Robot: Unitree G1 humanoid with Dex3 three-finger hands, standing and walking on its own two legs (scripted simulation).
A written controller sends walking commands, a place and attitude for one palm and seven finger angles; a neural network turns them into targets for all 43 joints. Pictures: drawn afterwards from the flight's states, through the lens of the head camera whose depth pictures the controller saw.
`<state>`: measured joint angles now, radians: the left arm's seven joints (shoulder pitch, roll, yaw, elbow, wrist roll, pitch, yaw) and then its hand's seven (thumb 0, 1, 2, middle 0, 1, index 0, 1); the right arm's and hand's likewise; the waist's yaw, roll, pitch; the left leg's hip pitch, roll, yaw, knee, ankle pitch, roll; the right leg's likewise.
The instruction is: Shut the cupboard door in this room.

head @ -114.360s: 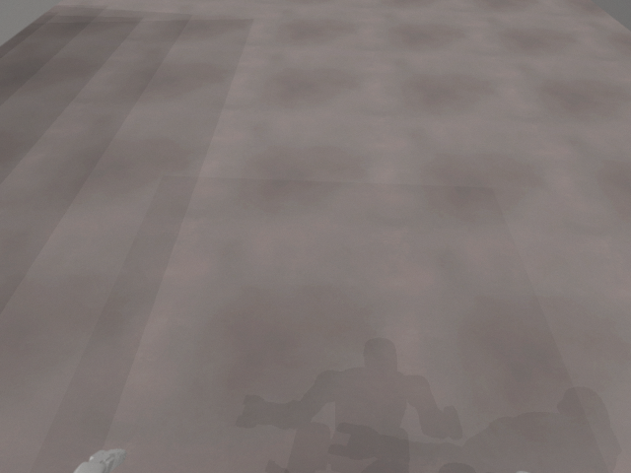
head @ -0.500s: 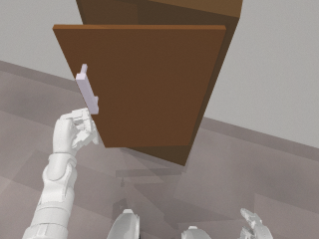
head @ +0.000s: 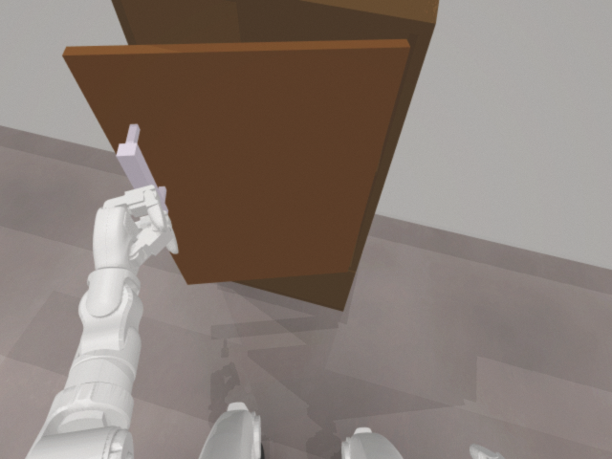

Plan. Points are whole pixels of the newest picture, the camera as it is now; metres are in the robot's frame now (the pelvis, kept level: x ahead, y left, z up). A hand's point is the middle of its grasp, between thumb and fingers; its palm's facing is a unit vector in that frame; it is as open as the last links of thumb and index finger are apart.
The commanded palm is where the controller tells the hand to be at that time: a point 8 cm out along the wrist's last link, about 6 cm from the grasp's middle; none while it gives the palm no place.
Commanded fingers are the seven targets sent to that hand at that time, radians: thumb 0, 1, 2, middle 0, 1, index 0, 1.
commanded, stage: bring the fist close to the handle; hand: left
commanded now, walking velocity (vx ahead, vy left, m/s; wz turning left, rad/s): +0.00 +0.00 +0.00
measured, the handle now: (147, 175) +0.49 +0.23 +0.05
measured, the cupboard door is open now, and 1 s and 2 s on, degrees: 21 10 0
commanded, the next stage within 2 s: push the door shut along its arc in 0.10 s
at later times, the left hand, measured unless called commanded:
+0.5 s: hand (171, 208) +0.43 +0.19 +0.06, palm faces +0.04 -1.00 -0.02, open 3.1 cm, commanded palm +0.42 +0.23 +0.05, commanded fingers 0.00 0.90 0.90 -1.30 -1.50 -1.30 -1.50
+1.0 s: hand (193, 172) +0.50 +0.17 +0.05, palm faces -0.09 -1.00 -0.01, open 3.1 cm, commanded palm +0.49 +0.21 +0.05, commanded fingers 0.00 0.90 0.90 -1.30 -1.50 -1.30 -1.50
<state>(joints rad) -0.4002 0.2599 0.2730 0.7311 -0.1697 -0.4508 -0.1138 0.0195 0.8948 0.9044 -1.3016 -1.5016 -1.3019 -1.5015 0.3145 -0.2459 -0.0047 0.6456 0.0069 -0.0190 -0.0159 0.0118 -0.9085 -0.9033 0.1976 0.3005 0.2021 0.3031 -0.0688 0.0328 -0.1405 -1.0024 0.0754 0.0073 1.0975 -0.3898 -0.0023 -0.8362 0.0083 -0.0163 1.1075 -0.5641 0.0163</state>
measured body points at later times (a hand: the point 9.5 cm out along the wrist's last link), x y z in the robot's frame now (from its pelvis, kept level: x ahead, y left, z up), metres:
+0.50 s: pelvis +0.00 +0.00 -0.01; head +0.09 +0.01 +0.43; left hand +0.42 +0.24 +0.06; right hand +0.10 -0.26 -0.12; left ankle +0.07 +0.12 -0.65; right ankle -0.01 -0.13 -0.65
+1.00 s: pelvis -0.01 +0.00 -0.03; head +0.12 +0.02 +0.41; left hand +0.50 +0.22 +0.06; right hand +0.01 -0.27 -0.14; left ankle +0.07 +0.12 -0.65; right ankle -0.01 -0.13 -0.65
